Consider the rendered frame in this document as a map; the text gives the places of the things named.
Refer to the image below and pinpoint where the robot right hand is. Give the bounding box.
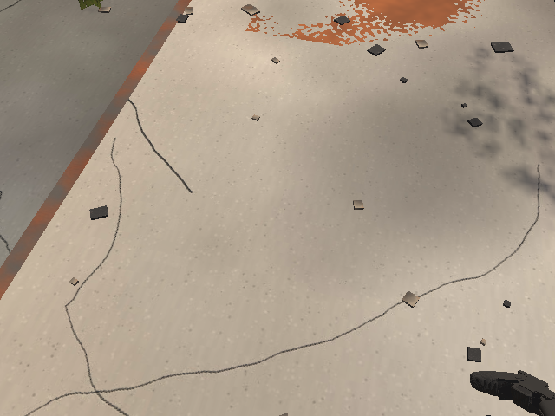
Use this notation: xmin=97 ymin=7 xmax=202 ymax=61
xmin=470 ymin=370 xmax=555 ymax=416

